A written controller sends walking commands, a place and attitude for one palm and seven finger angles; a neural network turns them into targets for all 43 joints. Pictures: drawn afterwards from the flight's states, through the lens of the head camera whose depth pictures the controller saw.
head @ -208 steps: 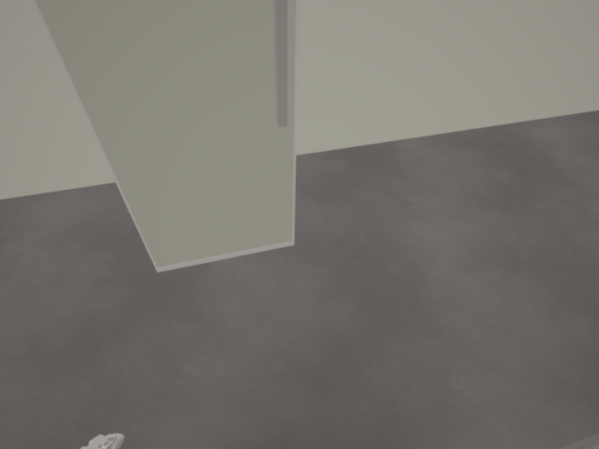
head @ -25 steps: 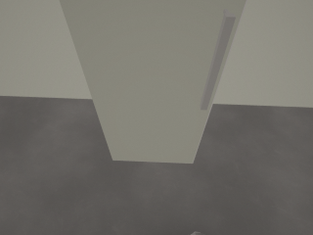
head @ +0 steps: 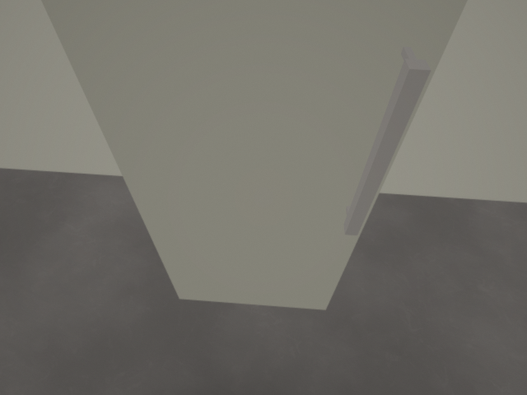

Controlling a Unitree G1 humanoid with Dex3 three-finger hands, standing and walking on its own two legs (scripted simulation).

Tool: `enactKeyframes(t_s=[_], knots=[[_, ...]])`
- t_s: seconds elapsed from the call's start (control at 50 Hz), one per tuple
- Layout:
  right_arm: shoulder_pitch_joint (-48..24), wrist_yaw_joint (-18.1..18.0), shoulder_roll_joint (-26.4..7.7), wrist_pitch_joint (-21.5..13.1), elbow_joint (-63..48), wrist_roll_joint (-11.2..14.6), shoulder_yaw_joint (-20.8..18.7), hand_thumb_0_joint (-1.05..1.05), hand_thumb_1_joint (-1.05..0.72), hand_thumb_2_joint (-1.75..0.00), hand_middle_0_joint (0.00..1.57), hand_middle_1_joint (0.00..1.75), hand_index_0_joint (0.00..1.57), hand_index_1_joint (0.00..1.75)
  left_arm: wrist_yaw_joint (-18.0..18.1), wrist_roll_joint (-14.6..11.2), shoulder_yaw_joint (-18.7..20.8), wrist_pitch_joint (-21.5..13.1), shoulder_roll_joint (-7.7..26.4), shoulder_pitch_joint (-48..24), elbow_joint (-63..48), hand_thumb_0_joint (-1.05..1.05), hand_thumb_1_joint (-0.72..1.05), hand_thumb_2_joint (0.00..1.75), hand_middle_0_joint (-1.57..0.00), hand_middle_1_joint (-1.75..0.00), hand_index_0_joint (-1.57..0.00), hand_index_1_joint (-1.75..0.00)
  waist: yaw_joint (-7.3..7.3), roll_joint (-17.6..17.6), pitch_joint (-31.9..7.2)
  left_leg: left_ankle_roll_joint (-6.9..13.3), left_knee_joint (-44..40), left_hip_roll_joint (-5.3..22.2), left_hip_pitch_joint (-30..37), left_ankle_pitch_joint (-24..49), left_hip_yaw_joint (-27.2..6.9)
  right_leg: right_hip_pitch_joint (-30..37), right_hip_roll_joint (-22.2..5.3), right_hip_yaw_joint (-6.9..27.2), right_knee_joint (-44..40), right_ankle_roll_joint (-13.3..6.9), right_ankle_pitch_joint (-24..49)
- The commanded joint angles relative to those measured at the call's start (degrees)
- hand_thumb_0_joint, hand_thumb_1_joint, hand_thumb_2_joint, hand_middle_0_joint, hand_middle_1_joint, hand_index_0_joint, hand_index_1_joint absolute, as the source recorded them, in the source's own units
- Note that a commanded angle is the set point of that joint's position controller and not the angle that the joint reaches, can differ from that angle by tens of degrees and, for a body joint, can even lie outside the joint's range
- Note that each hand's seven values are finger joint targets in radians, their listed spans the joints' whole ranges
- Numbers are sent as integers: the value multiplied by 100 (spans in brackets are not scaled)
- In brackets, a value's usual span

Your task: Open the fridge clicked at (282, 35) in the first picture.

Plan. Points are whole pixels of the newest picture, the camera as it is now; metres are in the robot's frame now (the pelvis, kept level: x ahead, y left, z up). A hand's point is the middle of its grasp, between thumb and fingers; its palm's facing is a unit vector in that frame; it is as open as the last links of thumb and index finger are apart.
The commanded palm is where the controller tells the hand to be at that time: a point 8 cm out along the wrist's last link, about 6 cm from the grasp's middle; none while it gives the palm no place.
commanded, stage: come to a stop and stand still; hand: right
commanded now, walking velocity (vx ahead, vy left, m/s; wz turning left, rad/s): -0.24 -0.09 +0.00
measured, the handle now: (373, 159) +0.48 -0.15 +0.10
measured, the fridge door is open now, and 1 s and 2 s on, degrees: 0 0 0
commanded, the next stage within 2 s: look again from close up in 1.36 s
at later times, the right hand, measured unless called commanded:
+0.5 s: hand out of the picture +0.01 -0.22 -0.17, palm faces +0.07 +0.98 -0.17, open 7.4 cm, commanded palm none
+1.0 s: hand out of the picture -0.03 -0.17 -0.16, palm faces +0.02 +0.97 -0.23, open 7.4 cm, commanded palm none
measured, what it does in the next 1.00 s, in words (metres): steps on the spot: right foot, then left foot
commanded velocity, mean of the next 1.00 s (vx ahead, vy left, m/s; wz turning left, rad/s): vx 0.00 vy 0.02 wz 0.00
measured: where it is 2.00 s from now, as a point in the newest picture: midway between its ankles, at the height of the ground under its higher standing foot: outside the picture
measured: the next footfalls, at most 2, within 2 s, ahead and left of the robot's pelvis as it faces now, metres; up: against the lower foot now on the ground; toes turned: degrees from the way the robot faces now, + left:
right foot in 0.28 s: +0.01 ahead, -0.13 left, +0.00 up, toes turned -6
left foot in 0.60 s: -0.02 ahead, +0.11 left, +0.00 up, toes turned +1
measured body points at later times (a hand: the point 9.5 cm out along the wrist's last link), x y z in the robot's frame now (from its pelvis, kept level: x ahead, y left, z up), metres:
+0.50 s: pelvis -0.03 -0.04 +0.01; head -0.01 -0.06 +0.46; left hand +0.01 +0.20 -0.13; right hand +0.01 -0.27 -0.15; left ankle -0.05 +0.11 -0.69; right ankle -0.03 -0.13 -0.73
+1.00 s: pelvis -0.03 +0.00 +0.00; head -0.03 +0.03 +0.45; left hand -0.04 +0.21 -0.17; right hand -0.03 -0.22 -0.14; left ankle -0.06 +0.11 -0.73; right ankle -0.03 -0.13 -0.73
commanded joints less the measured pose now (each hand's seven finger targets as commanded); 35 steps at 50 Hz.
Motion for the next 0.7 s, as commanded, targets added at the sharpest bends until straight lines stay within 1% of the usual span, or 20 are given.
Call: enactKeyframes(t_s=[0.0,0.04,0.08,0.16,0.2,0.22,0.24,0.26,0.28,0.3,0.32,0.36,0.44,0.52,0.54,0.56,0.58,0.6,0.64,0.68], knots=[[666,-51,-1042,-12,-180,-5,-233,0,-90,-90,20,30,20,30,23,-51,138,165,338,192,-374,0,90,90,-20,-30,-20,-30,-211,1295,-702,1171,-846,1775,1151,5206,-1491,-926,143,499,1648,149,-1340],[419,-119,-949,40,-265,-39,-257,0,-90,-90,20,30,20,30,46,-63,164,208,375,15,-427,0,90,90,-20,-30,-20,-30,-239,1125,-682,1394,-785,1798,1276,5350,-1375,-1360,180,962,2743,129,-1544],[119,-143,-970,76,-443,-55,-304,0,-90,-90,20,30,20,30,28,-61,168,240,391,-38,-476,0,90,90,-20,-30,-20,-30,-176,824,-741,1319,-794,1699,1231,4653,-1135,-1454,163,1130,2846,175,-1423],[-264,-132,-984,131,-680,-68,-349,0,-90,-90,20,30,20,30,-24,-38,136,220,305,211,-498,0,90,90,-20,-30,-20,-30,-49,998,-815,1070,-813,1408,861,3241,-907,-903,149,905,1465,214,-860],[-341,-100,-949,161,-680,-21,-341,0,-90,-90,20,30,20,30,-27,-25,118,161,295,562,-400,0,90,90,-20,-30,-20,-30,103,946,-888,744,-548,1147,561,2250,-768,-189,210,678,77,199,158],[-354,-76,-800,185,-676,21,-298,0,-90,-90,20,30,20,30,-43,-20,113,101,349,756,-344,0,90,90,-20,-30,-20,-30,189,596,-861,456,-233,887,146,1268,-562,361,59,794,-688,145,820],[-267,-40,-470,228,-789,75,-238,0,-90,-90,20,30,20,30,-44,35,153,25,741,695,-439,0,90,90,-20,-30,-20,-30,132,-806,-682,58,391,259,-487,-235,-180,338,-829,1956,-1357,-162,1335],[-302,-37,-261,242,-865,89,-190,0,-90,-90,20,30,20,30,-27,87,185,14,1053,366,-644,0,90,90,-20,-30,-20,-30,81,-1703,-301,-166,1094,-185,-632,-1619,-122,-413,-1732,2915,-1887,-678,1559],[-502,-54,-414,310,-822,32,-198,0,-90,-90,20,30,20,30,38,112,175,-16,1063,132,-679,0,90,90,-20,-30,-20,-30,175,-1515,-85,-146,1811,-176,-478,-1783,-596,-936,-1802,3075,-2159,-839,1003],[-455,-16,-415,320,-711,17,-239,0,-90,-90,20,30,20,30,81,126,128,-17,973,-115,-686,0,90,90,-20,-30,-20,-30,10,-1209,108,-120,2135,-161,-471,-1462,-824,-1104,-1575,2863,-2181,-821,554],[-205,30,-438,283,-582,3,-229,0,-90,-90,20,30,20,30,85,112,71,-42,859,-340,-697,0,90,90,-20,-30,-20,-30,-148,-960,114,-112,2233,-162,-589,-1245,-806,-881,-1419,2602,-2062,-808,570],[2,85,-368,243,-386,12,-182,0,-90,-90,20,30,20,30,93,97,54,-79,823,-324,-640,0,90,90,-20,-30,-20,-30,-122,-793,-21,-172,1964,-152,-626,-1036,-711,-305,-1200,2100,-1935,-781,967],[-289,111,-244,170,-374,46,-64,0,-90,-90,20,30,20,30,109,96,105,-74,887,243,-357,0,90,90,-20,-30,-20,-30,199,-766,-230,-197,714,-150,-394,-1277,-437,695,-1241,1973,-1608,-866,2441],[20,67,-260,106,-163,83,-20,0,-90,-90,20,30,20,30,92,38,114,-64,926,349,-154,0,90,90,-20,-30,-20,-30,115,-941,-460,-136,-677,-208,373,-565,-273,840,-1038,1776,-1163,-702,3297],[314,49,-269,59,-21,91,-8,0,-90,-90,20,30,20,30,87,10,95,-75,888,314,-122,0,90,90,-20,-30,-20,-30,4,-787,-608,-121,-1313,-175,772,138,-243,793,-899,1611,-968,-536,3184],[887,-213,-495,-54,164,-21,67,0,-90,-90,20,30,20,30,38,-102,47,-125,1099,-112,-509,0,90,90,-20,-30,-20,-30,-202,-298,-197,20,-1521,154,524,907,-789,262,-737,1230,99,-213,3092],[481,-155,-656,-87,-111,31,124,0,-90,-90,20,30,20,30,-66,-25,-46,-66,667,61,-671,0,90,90,-20,-30,-20,-30,90,126,51,272,-1695,376,180,-918,-1010,-369,-268,1008,-242,-37,318],[285,-98,-782,-55,-254,-2,162,0,-90,-90,20,30,20,30,-125,27,-60,-31,625,177,-716,0,90,90,-20,-30,-20,-30,162,-283,120,379,-1432,327,-212,-1849,-1039,-366,-15,963,-432,-7,-313],[441,-61,-667,-169,-227,40,152,0,-90,-90,20,30,20,30,-136,51,-85,-92,667,366,-644,0,90,90,-20,-30,-20,-30,151,-381,-583,331,-782,57,277,-397,-772,-68,-246,1130,-344,-133,1003],[519,-68,-506,-167,-181,49,189,0,-90,-90,20,30,20,30,-81,19,-100,-138,763,437,-621,0,90,90,-20,-30,-20,-30,112,-121,-562,270,-640,-19,427,-27,-659,-68,-375,1236,-427,-234,1346]])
